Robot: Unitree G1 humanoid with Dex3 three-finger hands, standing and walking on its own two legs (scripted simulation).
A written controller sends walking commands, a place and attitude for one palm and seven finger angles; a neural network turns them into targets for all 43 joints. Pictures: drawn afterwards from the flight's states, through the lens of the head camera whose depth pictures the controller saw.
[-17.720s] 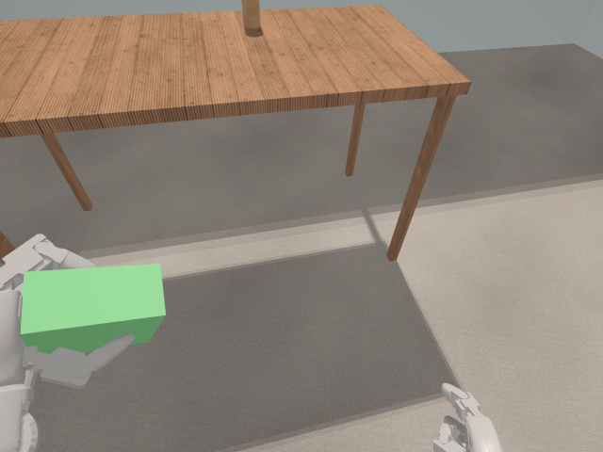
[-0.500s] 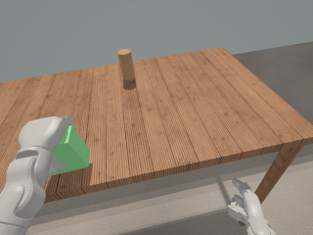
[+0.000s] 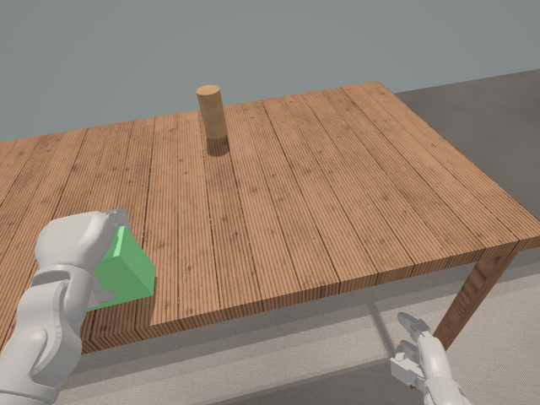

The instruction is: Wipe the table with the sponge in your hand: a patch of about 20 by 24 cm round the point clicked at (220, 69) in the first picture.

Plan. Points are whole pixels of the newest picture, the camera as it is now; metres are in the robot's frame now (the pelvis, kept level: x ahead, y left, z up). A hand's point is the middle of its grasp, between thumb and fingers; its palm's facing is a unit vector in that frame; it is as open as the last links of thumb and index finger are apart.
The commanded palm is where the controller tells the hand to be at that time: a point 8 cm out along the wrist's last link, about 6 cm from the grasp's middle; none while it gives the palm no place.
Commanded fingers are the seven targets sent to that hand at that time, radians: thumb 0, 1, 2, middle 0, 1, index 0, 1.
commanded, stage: lower the sponge onto the table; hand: left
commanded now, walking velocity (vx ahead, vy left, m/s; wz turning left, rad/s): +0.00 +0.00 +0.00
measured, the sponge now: (109, 276) +0.24 +0.30 +0.08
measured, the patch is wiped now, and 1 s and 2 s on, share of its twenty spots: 0.00 0.20 0.35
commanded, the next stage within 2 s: wipe forward along the first lane in 0.16 s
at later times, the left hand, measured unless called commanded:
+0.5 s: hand (93, 254) +0.25 +0.32 +0.11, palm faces +0.00 -0.02 -1.00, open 9.6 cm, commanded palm +0.24 +0.31 +0.16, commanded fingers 0.00 0.10 1.30 -1.20 -1.60 -1.20 -1.60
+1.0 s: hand (100, 229) +0.30 +0.34 +0.11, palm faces -0.05 +0.00 -1.00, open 9.6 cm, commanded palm +0.28 +0.33 +0.14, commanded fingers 0.00 0.10 1.30 -1.20 -1.60 -1.20 -1.60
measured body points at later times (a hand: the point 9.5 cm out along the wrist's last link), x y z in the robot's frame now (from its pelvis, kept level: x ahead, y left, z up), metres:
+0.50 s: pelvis +0.00 +0.00 +0.00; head -0.01 -0.04 +0.45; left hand +0.25 +0.32 +0.16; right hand +0.24 -0.20 -0.09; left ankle +0.06 +0.13 -0.74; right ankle +0.01 -0.10 -0.74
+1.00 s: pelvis +0.01 +0.00 +0.00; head +0.00 -0.03 +0.44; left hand +0.30 +0.34 +0.16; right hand +0.20 -0.24 -0.11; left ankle +0.06 +0.13 -0.74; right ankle +0.01 -0.10 -0.74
